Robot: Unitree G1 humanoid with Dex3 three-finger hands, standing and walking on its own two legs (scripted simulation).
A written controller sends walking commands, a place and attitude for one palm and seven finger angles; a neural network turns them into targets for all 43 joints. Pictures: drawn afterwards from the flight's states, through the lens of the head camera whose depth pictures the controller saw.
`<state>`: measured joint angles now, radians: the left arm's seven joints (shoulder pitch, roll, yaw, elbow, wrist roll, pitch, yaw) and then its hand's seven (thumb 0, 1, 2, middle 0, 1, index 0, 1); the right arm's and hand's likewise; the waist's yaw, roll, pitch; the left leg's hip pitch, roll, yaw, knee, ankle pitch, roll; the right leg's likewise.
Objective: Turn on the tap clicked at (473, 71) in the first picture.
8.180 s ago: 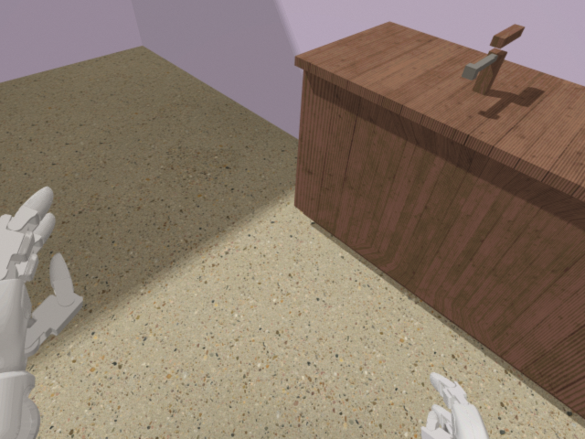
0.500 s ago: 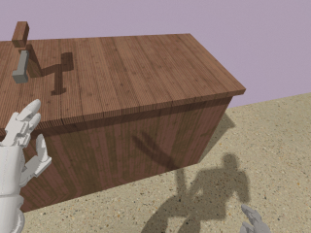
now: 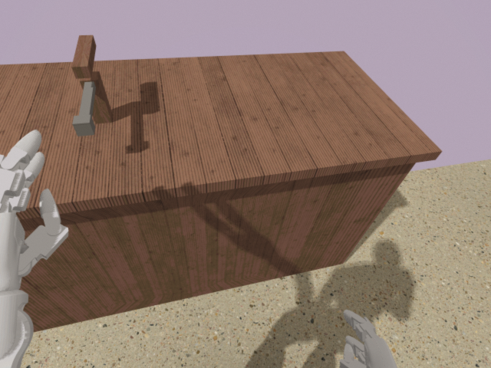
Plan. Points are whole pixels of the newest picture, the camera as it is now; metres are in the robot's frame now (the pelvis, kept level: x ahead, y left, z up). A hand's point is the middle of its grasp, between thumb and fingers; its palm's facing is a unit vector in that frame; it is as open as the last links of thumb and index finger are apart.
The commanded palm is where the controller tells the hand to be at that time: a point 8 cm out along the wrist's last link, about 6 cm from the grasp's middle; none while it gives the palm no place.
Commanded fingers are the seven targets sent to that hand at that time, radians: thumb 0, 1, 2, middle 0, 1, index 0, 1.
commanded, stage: come to a stop and stand still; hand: left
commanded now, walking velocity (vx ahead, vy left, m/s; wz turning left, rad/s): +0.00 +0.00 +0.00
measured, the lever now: (84, 125) +0.46 +0.36 +0.11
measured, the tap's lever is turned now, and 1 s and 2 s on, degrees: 0 0 0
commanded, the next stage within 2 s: look again from close up in 0.46 s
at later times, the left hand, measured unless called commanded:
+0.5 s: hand (68, 213) +0.24 +0.25 +0.17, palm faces +0.40 -0.85 -0.35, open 7.4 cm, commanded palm +0.19 +0.29 +0.17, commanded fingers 0.00 0.90 0.90 -0.20 -0.30 -0.20 -0.30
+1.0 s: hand (76, 228) +0.23 +0.24 +0.16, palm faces +0.41 -0.85 -0.34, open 7.4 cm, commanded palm +0.17 +0.27 +0.17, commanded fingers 0.00 0.90 0.90 -0.20 -0.30 -0.20 -0.30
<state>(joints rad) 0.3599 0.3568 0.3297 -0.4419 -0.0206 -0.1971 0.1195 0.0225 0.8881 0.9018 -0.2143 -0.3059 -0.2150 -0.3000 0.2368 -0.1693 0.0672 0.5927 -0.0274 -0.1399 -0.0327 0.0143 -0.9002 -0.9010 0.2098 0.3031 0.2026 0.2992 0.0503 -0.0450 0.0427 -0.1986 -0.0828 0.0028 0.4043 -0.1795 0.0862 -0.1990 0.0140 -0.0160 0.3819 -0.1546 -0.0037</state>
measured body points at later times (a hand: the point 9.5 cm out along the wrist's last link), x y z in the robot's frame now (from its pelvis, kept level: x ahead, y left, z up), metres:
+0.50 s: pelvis +0.03 +0.01 +0.00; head +0.04 +0.02 +0.45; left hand +0.21 +0.30 +0.19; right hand +0.22 -0.21 -0.07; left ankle +0.02 +0.06 -0.74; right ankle +0.03 -0.12 -0.74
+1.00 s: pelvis +0.02 -0.01 +0.00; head +0.01 +0.01 +0.45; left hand +0.20 +0.28 +0.18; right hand +0.18 -0.23 -0.08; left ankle +0.02 +0.06 -0.74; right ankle +0.03 -0.12 -0.74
